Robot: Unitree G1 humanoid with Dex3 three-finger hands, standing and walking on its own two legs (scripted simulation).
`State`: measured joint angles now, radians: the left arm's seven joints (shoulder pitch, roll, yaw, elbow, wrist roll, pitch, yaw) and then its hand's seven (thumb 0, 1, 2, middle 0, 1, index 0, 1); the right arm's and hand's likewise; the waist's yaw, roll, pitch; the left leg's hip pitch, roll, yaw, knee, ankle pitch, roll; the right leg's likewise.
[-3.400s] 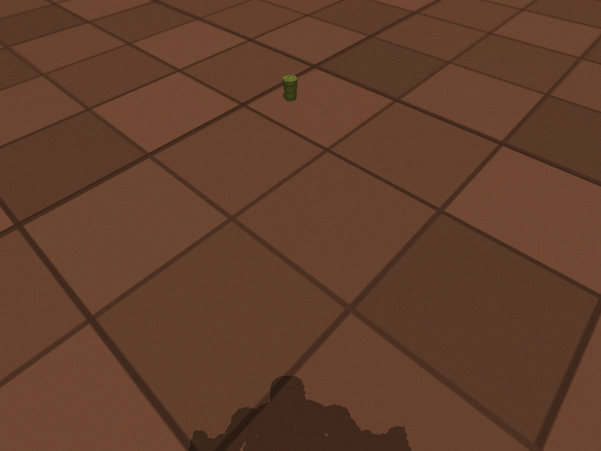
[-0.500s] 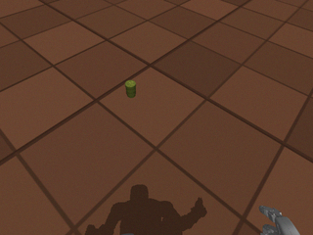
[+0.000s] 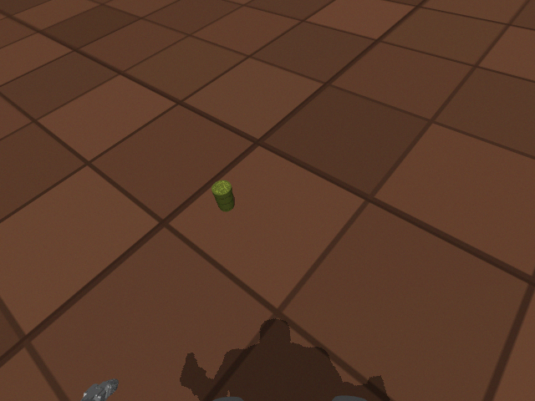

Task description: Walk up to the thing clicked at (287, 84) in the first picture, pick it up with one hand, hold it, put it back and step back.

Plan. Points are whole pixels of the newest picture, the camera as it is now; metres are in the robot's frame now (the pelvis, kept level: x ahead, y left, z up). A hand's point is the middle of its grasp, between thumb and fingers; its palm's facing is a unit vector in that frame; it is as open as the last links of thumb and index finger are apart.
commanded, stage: walk up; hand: left
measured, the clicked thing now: (224, 197) +1.06 +0.25 -0.70
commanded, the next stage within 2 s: none
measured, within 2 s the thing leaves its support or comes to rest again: neither
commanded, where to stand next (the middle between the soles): +0.68 +0.06 m, yaw -2 degrees
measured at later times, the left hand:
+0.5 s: hand (96, 360) +0.23 +0.35 -0.16, palm faces -0.04 -0.94 -0.33, open 7.4 cm
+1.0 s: hand (144, 239) +0.46 +0.29 -0.11, palm faces -0.04 -0.91 -0.41, open 7.4 cm
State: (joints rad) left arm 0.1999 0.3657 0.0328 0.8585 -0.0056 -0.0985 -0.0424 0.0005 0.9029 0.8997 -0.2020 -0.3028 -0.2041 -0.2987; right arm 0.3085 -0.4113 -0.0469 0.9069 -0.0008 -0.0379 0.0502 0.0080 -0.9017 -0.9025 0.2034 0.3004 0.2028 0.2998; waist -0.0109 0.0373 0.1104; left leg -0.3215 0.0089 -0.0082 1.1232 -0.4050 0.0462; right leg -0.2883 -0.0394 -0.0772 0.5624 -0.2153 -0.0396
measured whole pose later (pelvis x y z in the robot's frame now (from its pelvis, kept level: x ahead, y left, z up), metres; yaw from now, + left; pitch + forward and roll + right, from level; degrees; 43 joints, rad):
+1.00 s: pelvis +0.36 +0.03 +0.00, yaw -2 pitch -4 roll +2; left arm 0.24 0.36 0.03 0.86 0.00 -0.09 -0.04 0.00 0.90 0.90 -0.20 -0.30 -0.20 -0.30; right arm 0.31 -0.42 -0.04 0.88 0.00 -0.02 0.04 0.01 -0.90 -0.90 0.20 0.30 0.20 0.30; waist 0.00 0.05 0.11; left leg -0.35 0.02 0.00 1.09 -0.41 0.04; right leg -0.27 -0.03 -0.06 0.55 -0.20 -0.05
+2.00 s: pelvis +0.59 +0.07 +0.00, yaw -1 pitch -4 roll +2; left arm 0.23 0.35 0.01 0.87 0.02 -0.06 -0.02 0.00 0.90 0.90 -0.20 -0.30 -0.20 -0.30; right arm 0.27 -0.40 -0.03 0.89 0.00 0.00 0.03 0.00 -0.90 -0.90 0.20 0.30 0.20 0.30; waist 0.01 0.05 0.12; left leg -0.37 0.01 0.02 0.97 -0.50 0.03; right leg -0.33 -0.04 -0.05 0.58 -0.18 -0.05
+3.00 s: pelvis +0.65 +0.08 +0.01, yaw -2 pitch -3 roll +0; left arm 0.09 0.36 0.00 1.12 0.00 -0.02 -0.01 0.00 0.90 0.90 -0.20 -0.30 -0.20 -0.30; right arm 0.10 -0.37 -0.01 1.12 -0.01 -0.02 0.01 0.00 -0.90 -0.90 0.20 0.30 0.20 0.30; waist -0.01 -0.01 0.06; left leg -0.16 0.04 0.05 0.42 -0.21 -0.02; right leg -0.12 -0.02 0.00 0.43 -0.25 0.01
